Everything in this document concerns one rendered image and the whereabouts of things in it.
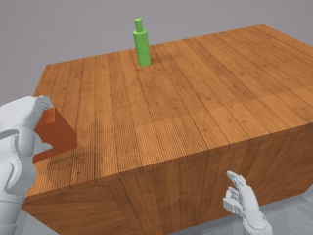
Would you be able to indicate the robot right forearm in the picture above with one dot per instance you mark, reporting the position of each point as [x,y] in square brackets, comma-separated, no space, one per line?
[255,223]

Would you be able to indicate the robot left forearm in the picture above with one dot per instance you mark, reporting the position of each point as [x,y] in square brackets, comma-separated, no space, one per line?
[17,173]

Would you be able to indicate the table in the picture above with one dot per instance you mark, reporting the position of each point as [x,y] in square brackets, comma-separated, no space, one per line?
[155,142]

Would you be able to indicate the robot left hand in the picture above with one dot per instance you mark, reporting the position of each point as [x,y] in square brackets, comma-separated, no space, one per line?
[27,112]

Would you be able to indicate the sponge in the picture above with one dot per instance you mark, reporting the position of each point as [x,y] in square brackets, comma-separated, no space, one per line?
[53,129]

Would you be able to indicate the robot right hand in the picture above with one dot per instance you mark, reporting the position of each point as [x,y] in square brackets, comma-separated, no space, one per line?
[238,201]

